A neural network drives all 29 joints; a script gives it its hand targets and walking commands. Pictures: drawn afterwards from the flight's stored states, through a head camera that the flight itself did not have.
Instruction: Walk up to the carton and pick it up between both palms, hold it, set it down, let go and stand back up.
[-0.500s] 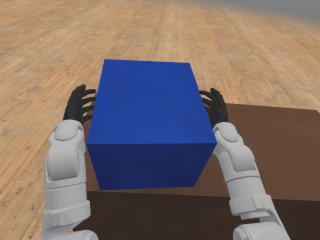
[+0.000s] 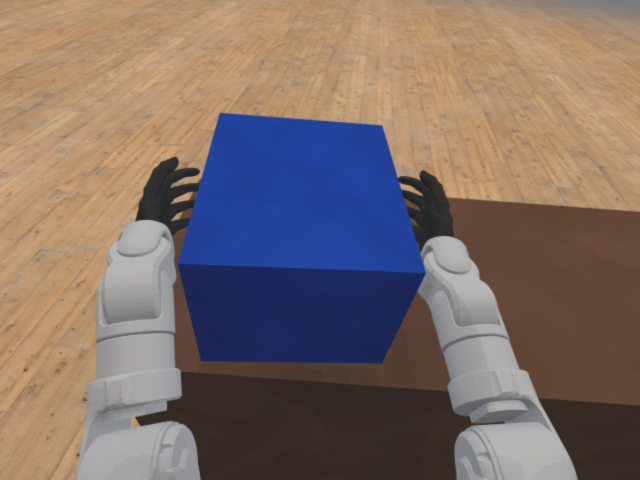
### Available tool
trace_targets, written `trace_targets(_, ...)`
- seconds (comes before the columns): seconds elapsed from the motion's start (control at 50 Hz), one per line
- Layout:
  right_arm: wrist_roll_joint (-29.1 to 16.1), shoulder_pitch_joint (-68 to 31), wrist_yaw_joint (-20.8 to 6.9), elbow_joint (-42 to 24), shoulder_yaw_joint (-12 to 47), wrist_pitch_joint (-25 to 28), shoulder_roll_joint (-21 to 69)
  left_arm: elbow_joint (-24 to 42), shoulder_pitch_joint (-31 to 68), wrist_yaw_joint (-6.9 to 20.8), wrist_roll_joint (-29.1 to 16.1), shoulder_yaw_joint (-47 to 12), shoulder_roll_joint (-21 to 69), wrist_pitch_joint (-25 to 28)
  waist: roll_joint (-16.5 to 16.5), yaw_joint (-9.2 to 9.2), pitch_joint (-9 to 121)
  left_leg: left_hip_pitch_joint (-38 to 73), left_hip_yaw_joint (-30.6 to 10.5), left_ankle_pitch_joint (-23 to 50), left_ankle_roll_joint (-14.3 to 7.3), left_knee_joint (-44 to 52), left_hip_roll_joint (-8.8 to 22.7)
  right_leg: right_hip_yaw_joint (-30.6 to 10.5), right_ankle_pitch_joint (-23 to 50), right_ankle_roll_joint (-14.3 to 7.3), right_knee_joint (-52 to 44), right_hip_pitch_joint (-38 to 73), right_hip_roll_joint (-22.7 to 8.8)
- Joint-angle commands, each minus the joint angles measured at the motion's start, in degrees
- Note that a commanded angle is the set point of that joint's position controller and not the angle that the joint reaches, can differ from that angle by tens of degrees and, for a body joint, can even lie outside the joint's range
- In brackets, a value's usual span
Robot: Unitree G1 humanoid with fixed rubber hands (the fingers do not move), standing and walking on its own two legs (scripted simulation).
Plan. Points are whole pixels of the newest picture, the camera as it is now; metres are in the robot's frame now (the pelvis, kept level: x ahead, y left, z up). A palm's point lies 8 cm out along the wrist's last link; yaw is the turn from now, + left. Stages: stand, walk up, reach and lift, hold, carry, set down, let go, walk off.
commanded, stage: hold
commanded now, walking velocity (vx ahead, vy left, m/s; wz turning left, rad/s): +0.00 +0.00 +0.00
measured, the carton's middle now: (298, 234) +0.42 +0.01 +0.12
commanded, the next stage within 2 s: none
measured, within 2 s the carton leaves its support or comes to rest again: neither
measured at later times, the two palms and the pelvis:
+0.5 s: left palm (132, 242) +0.34 +0.20 +0.18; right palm (418, 256) +0.35 -0.13 +0.16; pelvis +0.00 +0.04 +0.00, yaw +1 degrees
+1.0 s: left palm (144, 235) +0.36 +0.19 +0.17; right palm (418, 234) +0.38 -0.14 +0.16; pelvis +0.01 +0.00 +0.00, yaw +3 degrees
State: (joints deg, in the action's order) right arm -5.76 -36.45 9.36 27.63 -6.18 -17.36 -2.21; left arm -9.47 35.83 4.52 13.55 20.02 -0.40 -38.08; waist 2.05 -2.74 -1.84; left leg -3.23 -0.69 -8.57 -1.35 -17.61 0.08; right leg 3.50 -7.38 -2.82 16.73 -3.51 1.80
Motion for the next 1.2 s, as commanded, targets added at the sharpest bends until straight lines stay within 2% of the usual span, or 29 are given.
trace_targets(0.0, -7.41, -41.66, -4.91, -21.25, 28.07, 3.88, 32.68, 9.95, 31.81, 6.97, -7.00, -27.39, 23.17, 3.23, 0.44, 0.09, 29.75, 1.86, 2.14, 8.36, 0.15, 0.25, -2.55, -1.09, 21.94, 7.98, 0.77, 18.49, -3.60)
trace_targets(0.08, -8.67, -31.56, -3.39, -17.64, 26.88, 0.20, 27.50, 14.32, 25.74, 8.58, -5.31, -27.49, 21.91, -0.10, -3.09, -3.56, 20.01, 3.29, 1.69, 11.66, 1.93, 1.03, -2.68, -1.24, 23.47, 7.53, -0.66, 18.36, -3.10)
trace_targets(0.18, -9.62, -27.94, -3.41, -19.73, 25.25, -2.48, 24.63, 20.17, 24.72, 10.41, -4.73, -28.55, 22.10, -3.16, -5.20, -5.48, 13.04, 3.84, 1.27, 13.97, 3.25, 1.75, -2.25, 0.07, 19.54, 5.82, -1.46, 16.49, -1.58)
trace_targets(0.28, -9.56, -32.16, -5.27, -27.17, 24.92, -0.77, 24.67, 25.52, 27.46, 8.83, -7.15, -33.15, 24.11, -2.25, -6.78, -5.47, 17.75, 6.84, 0.05, 20.06, 4.72, 0.36, -1.19, 1.08, 14.48, 3.95, -1.08, 13.10, 0.04)
trace_targets(0.38, -8.91, -37.02, -7.74, -35.31, 26.87, 3.05, 22.83, 28.00, 26.41, 4.47, -10.32, -39.89, 27.73, -0.19, -6.63, -4.46, 30.68, 17.92, -2.77, 32.43, 6.65, -3.43, 1.50, 2.65, 9.24, 2.85, -1.35, 5.04, 2.03)
trace_targets(0.42, -8.00, -37.58, -8.90, -35.32, 26.75, 3.95, 20.98, 26.60, 25.17, 2.79, -10.59, -40.89, 28.33, -0.27, -5.55, -3.86, 33.10, 20.66, -4.08, 33.39, 6.93, -3.45, 2.81, 2.95, 6.58, 2.43, -1.98, 2.20, 2.53)
trace_targets(0.48, -6.32, -37.94, -10.60, -29.90, 24.91, 4.09, 19.12, 20.53, 23.78, 1.47, -8.91, -37.88, 27.65, -1.68, -2.41, -2.11, 29.05, 17.81, -4.63, 24.15, 5.48, -0.33, 3.49, 2.56, 1.70, 1.91, -3.15, 0.67, 2.58)
trace_targets(0.56, -4.89, -39.01, -12.13, -16.87, 21.82, 2.96, 20.45, 8.96, 24.76, 3.01, -4.37, -28.19, 24.50, -3.91, 2.35, 1.10, 14.14, 3.85, -0.52, -0.79, 0.94, 6.12, 1.84, 0.58, -4.60, 2.33, -4.12, 4.19, 0.66)
trace_targets(0.6, -4.38, -40.57, -12.38, -10.99, 20.04, 2.44, 22.53, 4.30, 27.18, 4.81, -2.53, -23.43, 22.87, -4.28, 2.66, 2.48, 8.94, -1.30, 2.46, -9.34, -0.95, 7.44, 0.94, -0.50, -8.45, 3.01, -4.36, 4.41, -0.87)
trace_targets(0.64, -3.70, -42.26, -12.32, -7.76, 18.00, 2.57, 24.82, 2.43, 30.28, 6.53, -1.74, -20.88, 22.34, -3.91, 0.84, 2.82, 9.05, -3.53, 4.33, -10.75, -1.63, 7.10, 0.31, -1.06, -10.09, 3.24, -4.10, 4.70, -1.99)
trace_targets(0.68, -3.13, -43.70, -11.86, -6.73, 16.83, 3.23, 27.23, 3.61, 33.53, 7.65, -2.27, -21.14, 22.65, -2.84, -1.32, 2.35, 12.22, -3.64, 5.05, -9.13, -1.56, 6.53, -0.48, -0.99, -8.60, 3.27, -3.75, 6.03, -2.58)
trace_targets(0.74, -2.67, -44.92, -10.80, -7.62, 16.26, 4.41, 29.89, 6.75, 38.01, 8.06, -4.44, -24.66, 24.30, -0.33, -4.75, -0.22, 18.71, -2.20, 4.50, -4.37, -0.09, 3.87, -0.73, -0.57, -3.92, 3.87, -1.44, 8.14, -3.06)
trace_targets(0.8, -2.48, -43.87, -9.55, -9.51, 16.80, 5.31, 30.84, 9.57, 39.99, 7.68, -6.70, -28.23, 25.08, 2.18, -6.22, -3.05, 24.16, -0.14, 3.01, 0.80, 1.05, 2.06, -1.25, -0.05, 2.37, 4.72, -0.54, 10.95, -3.31)
trace_targets(0.84, -2.98, -42.18, -8.63, -11.99, 18.62, 5.54, 31.20, 11.14, 38.90, 7.46, -7.67, -29.54, 24.66, 3.43, -5.53, -4.01, 27.00, 0.94, 2.19, 4.28, 1.30, 1.08, -1.81, -0.16, 8.39, 5.36, -0.13, 13.66, -3.51)
trace_targets(0.88, -4.09, -40.36, -7.51, -15.41, 21.62, 5.54, 31.79, 12.91, 36.73, 7.42, -8.15, -30.09, 23.94, 4.37, -3.72, -4.13, 29.46, 1.55, 1.61, 7.68, 1.25, 0.28, -2.59, -0.45, 16.66, 6.11, 0.61, 17.46, -3.62)
trace_targets(0.96, -8.24, -37.31, -4.71, -25.00, 30.32, 5.06, 32.30, 17.22, 29.88, 7.69, -8.44, -29.93, 22.21, 4.74, 1.25, -2.47, 33.39, 1.89, 1.18, 14.69, 0.99, -1.22, -4.05, -0.94, 36.20, 7.70, 2.92, 25.84, -3.63)
trace_targets(1.0, -10.04, -36.28, -3.36, -29.44, 33.44, 4.41, 31.56, 18.87, 26.45, 7.80, -8.12, -29.50, 21.41, 3.88, 3.50, -1.70, 32.43, 2.13, 1.06, 16.11, 0.81, -1.37, -4.30, -0.74, 40.80, 8.19, 3.36, 27.30, -3.33)
trace_targets(1.02, -10.64, -35.95, -2.85, -31.02, 34.17, 3.93, 30.87, 19.22, 25.00, 7.89, -7.80, -29.09, 20.93, 3.15, 4.53, -1.42, 30.83, 2.33, 1.01, 16.08, 0.62, -1.22, -4.24, -0.52, 40.84, 8.30, 3.11, 26.85, -3.08)
trace_targets(1.06, -11.07, -35.30, -2.28, -31.92, 33.98, 2.62, 29.21, 18.86, 23.13, 8.17, -6.77, -27.90, 20.02, 1.28, 5.70, -1.10, 25.50, 2.99, 0.98, 14.91, 0.17, -0.47, -3.77, 0.08, 36.30, 8.21, 1.74, 23.73, -2.36)
trace_targets(1.1, -10.61, -34.29, -2.27, -30.01, 31.97, 1.08, 27.48, 17.48, 22.36, 8.70, -5.43, -26.40, 19.38, -0.72, 5.52, -1.00, 18.60, 3.86, 1.27, 12.83, -0.09, 0.80, -3.01, 0.73, 27.49, 7.78, -0.35, 19.08, -1.44)
trace_targets(1.14, -9.88, -33.61, -2.80, -26.47, 29.13, -0.18, 26.07, 16.18, 22.72, 9.25, -4.24, -25.27, 19.51, -2.39, 3.72, -0.69, 13.00, 3.85, 1.92, 9.97, 0.23, 2.31, -2.16, 1.20, 17.77, 6.75, -2.16, 14.87, -0.58)
trace_targets(1.18, -9.14, -32.90, -3.80, -23.47, 26.56, -0.78, 25.11, 16.38, 24.04, 9.44, -3.64, -25.60, 20.65, -3.39, 0.36, -1.00, 10.58, 3.24, 2.32, 8.28, 1.22, 3.55, -1.37, 1.31, 10.50, 5.37, -2.78, 12.46, -0.24)
